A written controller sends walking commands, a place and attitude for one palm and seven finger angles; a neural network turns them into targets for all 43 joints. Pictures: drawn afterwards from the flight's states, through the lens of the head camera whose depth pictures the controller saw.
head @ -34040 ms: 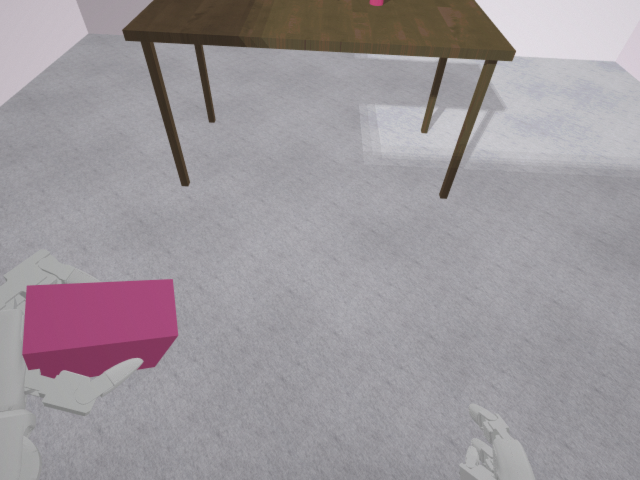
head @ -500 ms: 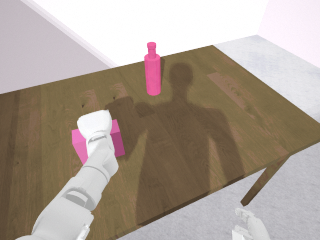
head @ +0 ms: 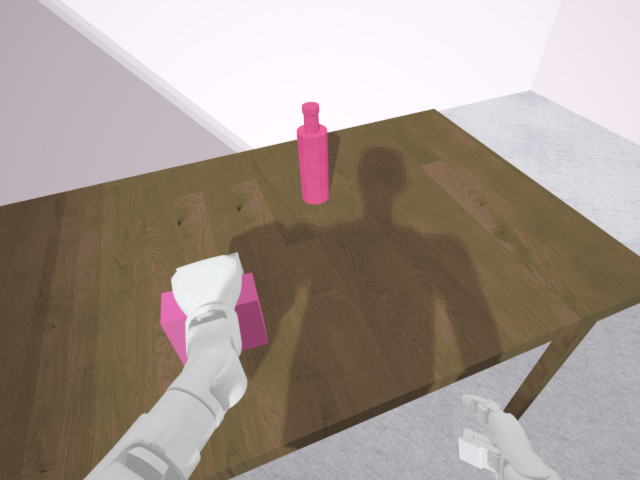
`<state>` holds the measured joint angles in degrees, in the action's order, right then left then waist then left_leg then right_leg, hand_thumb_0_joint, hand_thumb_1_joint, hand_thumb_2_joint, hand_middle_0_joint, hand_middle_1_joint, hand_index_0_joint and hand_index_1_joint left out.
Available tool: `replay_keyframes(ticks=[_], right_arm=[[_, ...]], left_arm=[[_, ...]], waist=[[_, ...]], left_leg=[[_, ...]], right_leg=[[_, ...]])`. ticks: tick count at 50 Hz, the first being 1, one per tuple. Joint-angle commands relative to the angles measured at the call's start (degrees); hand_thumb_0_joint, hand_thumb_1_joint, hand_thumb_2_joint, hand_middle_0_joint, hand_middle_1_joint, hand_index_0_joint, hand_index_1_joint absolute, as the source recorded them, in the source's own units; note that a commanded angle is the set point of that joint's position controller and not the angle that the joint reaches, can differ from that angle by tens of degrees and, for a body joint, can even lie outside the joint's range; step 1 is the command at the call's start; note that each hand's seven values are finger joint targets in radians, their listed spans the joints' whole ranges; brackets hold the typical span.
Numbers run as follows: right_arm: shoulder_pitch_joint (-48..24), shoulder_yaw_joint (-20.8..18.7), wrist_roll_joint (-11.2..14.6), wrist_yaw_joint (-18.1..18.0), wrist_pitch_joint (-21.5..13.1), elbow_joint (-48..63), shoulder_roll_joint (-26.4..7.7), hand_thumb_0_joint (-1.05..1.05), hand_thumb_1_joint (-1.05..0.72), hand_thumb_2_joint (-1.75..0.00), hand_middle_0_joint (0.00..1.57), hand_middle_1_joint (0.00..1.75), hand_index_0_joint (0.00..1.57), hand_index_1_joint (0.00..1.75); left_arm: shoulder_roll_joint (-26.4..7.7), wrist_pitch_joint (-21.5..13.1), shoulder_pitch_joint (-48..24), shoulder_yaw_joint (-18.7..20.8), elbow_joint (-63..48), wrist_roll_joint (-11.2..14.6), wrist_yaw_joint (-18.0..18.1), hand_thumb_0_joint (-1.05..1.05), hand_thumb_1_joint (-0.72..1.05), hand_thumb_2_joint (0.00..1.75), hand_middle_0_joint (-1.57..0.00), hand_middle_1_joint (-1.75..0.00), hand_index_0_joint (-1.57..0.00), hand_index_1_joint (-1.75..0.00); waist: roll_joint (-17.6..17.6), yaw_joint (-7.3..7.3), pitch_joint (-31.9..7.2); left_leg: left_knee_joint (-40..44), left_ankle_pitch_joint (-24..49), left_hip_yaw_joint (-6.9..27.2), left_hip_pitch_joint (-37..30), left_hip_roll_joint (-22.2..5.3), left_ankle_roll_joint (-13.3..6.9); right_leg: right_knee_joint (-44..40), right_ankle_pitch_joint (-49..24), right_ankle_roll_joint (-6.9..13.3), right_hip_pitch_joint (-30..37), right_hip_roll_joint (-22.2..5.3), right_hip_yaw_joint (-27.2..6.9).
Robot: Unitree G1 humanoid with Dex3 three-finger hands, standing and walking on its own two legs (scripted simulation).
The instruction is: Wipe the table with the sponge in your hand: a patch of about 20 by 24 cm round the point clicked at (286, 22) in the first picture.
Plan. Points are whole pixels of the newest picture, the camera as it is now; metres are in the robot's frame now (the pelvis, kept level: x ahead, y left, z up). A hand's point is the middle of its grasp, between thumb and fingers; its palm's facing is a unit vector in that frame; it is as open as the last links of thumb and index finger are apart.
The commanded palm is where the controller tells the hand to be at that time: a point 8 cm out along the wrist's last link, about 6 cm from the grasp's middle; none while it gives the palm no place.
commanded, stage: wipe back along the third lane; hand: left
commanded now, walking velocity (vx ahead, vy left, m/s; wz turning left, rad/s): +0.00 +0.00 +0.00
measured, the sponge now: (220, 326) +0.32 +0.20 +0.00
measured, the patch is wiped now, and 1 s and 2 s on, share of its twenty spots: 0.90 0.90 0.90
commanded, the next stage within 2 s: slide back across to the middle lane in 0.70 s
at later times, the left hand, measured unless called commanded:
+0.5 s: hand (227, 333) +0.29 +0.17 +0.04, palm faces +0.01 -0.09 -1.00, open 9.8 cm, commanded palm +0.24 +0.15 +0.08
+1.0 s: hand (228, 349) +0.26 +0.16 +0.04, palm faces +0.05 -0.18 -0.98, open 9.8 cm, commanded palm +0.21 +0.16 +0.10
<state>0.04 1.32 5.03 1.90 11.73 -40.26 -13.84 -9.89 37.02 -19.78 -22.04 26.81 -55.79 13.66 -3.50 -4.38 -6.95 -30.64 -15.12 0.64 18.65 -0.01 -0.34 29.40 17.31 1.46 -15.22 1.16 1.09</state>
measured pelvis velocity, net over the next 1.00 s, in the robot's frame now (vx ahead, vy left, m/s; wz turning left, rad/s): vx -0.01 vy -0.01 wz -0.03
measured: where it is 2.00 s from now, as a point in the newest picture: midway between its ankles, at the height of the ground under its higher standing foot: outside the picture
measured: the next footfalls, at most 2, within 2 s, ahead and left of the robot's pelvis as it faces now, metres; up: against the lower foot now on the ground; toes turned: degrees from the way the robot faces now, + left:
none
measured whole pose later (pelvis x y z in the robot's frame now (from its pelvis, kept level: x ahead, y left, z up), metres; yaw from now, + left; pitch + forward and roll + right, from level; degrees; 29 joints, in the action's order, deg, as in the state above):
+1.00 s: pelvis -0.01 -0.01 +0.00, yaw -2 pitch -1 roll +0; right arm -1.7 1.0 4.9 3.4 10.1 -41.1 -13.7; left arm -10.9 37.0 -3.7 -24.1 7.0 -55.5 12.3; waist -4.3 -5.6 -4.9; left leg -29.7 -14.5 -0.7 13.8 -1.1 0.5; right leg 30.3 17.0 2.4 -11.9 2.2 -0.3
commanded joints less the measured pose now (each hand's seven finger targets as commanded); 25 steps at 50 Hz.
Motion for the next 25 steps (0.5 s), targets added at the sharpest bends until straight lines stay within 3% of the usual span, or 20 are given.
replay_keyframes(ticks=[1, 3, 5, 8, 12, 16, 19, 22, 23, 24, 25], right_arm=[[-13.78, -1.92, 0.24, -0.08, -3.23, 10.65, -5.95, 0.0, -0.9, -0.9, 0.2, 0.3, 0.2, 0.3], [-13.8, -2.07, 0.32, -0.08, -3.51, 10.81, -5.86, 0.0, -0.9, -0.9, 0.2, 0.3, 0.2, 0.3], [-14.33, -1.88, 0.24, -0.05, -3.64, 10.91, -5.77, 0.0, -0.9, -0.9, 0.2, 0.3, 0.2, 0.3], [-14.34, -2.05, 0.34, -0.2, -3.92, 10.95, -5.83, 0.0, -0.9, -0.9, 0.2, 0.3, 0.2, 0.3], [-14.89, -1.92, 0.18, -0.35, -4.24, 10.65, -5.85, 0.0, -0.9, -0.9, 0.2, 0.3, 0.2, 0.3], [-15.47, -1.96, 0.23, 0.36, -4.59, 11.53, -5.42, 0.0, -0.9, -0.9, 0.2, 0.3, 0.2, 0.3], [-15.93, -2.07, 0.26, 0.56, -4.49, 11.92, -5.6, 0.0, -0.9, -0.9, 0.2, 0.3, 0.2, 0.3], [-16.52, -2.01, 0.28, 1.03, -4.64, 11.84, -5.36, 0.0, -0.9, -0.9, 0.2, 0.3, 0.2, 0.3], [-16.58, -2.28, 0.35, 1.06, -4.66, 11.86, -5.6, 0.0, -0.9, -0.9, 0.2, 0.3, 0.2, 0.3], [-17.04, -2.01, 0.37, 1.16, -4.72, 12.14, -5.39, 0.0, -0.9, -0.9, 0.2, 0.3, 0.2, 0.3], [-17.26, -2.01, 0.39, 1.3, -4.82, 12.11, -5.13, 0.0, -0.9, -0.9, 0.2, 0.3, 0.2, 0.3]], left_arm=[[-1.44, 0.28, -10.42, 1.5, -7.41, 0.61, -1.34, 0.0, 0.1, 1.3, -1.2, -1.6, -1.2, -1.6], [-1.21, -0.24, -11.86, 0.87, -9.12, 0.84, -1.6, 0.0, 0.1, 1.3, -1.2, -1.6, -1.2, -1.6], [-1.55, -0.17, -8.91, 1.37, -8.72, 0.73, -1.41, 0.0, 0.1, 1.3, -1.2, -1.6, -1.2, -1.6], [-2.79, -0.59, -9.29, 2.54, -10.12, 1.21, -1.49, 0.0, 0.1, 1.3, -1.2, -1.6, -1.2, -1.6], [-3.06, -0.54, -6.53, 2.94, -10.26, 1.0, -1.43, 0.0, 0.1, 1.3, -1.2, -1.6, -1.2, -1.6], [-0.38, -0.74, -3.14, 0.27, -12.6, 1.09, -1.82, 0.0, 0.1, 1.3, -1.2, -1.6, -1.2, -1.6], [-2.08, -0.74, -1.53, 1.56, -14.83, 1.19, -1.78, 0.0, 0.1, 1.3, -1.2, -1.6, -1.2, -1.6], [-0.47, -0.52, 0.53, 0.06, -15.81, 1.45, -1.93, 0.0, 0.1, 1.3, -1.2, -1.6, -1.2, -1.6], [-2.25, -0.59, 1.15, 1.79, -16.85, 1.82, -1.85, 0.0, 0.1, 1.3, -1.2, -1.6, -1.2, -1.6], [-0.64, -0.48, 1.62, 0.1, -17.25, 1.58, -1.81, 0.0, 0.1, 1.3, -1.2, -1.6, -1.2, -1.6], [0.63, -0.44, 2.08, -1.23, -17.23, 1.63, -1.92, 0.0, 0.1, 1.3, -1.2, -1.6, -1.2, -1.6]], waist=[[7.41, -0.07, -10.12], [7.59, 0.38, -10.55], [6.67, -0.4, -9.62], [8.86, -0.13, -9.66], [9.29, -0.49, -8.69], [7.99, -0.82, -8.34], [8.02, -1.09, -8.76], [8.74, -1.07, -6.84], [9.39, -1.22, -7.14], [8.32, -1.26, -6.88], [9.49, -1.16, -6.22]], left_leg=[[2.58, 13.41, 0.57, -7.03, 0.94, -1.58], [2.58, 12.98, 0.41, -7.44, 0.96, -1.71], [2.61, 12.13, 0.38, -7.04, 1.25, -1.62], [2.74, 11.17, 0.25, -6.95, 1.18, -1.72], [2.62, 10.78, -0.09, -6.99, 1.51, -1.67], [2.47, 11.62, -0.09, -7.65, 1.53, -1.8], [2.53, 11.56, -0.08, -7.63, 1.59, -1.79], [2.42, 11.64, -0.17, -7.81, 1.59, -1.8], [2.71, 11.3, 0.04, -7.79, 1.43, -1.76], [2.67, 11.24, -0.08, -7.93, 1.54, -1.79], [2.65, 11.05, 0.11, -8.11, 1.5, -1.85]], right_leg=[[-3.75, -18.38, 2.91, 2.58, 0.25, -0.8], [-3.83, -17.93, 2.89, 2.91, 0.22, -0.91], [-4.06, -16.77, 2.95, 2.68, 0.23, -1.23], [-4.66, -15.97, 2.67, 3.12, 0.19, -1.75], [-5.32, -16.25, 2.46, 3.06, 0.12, -3.02], [-4.99, -16.92, 2.65, 3.14, 0.15, -2.61], [-4.93, -16.67, 2.59, 3.85, 0.25, -3.05], [-5.38, -17.06, 2.54, 3.28, 0.24, -3.28], [-5.57, -15.97, 2.54, 3.74, 0.24, -3.44], [-5.4, -15.47, 2.54, 3.29, 0.36, -3.23], [-5.71, -14.83, 2.48, 2.76, 0.35, -3.14]])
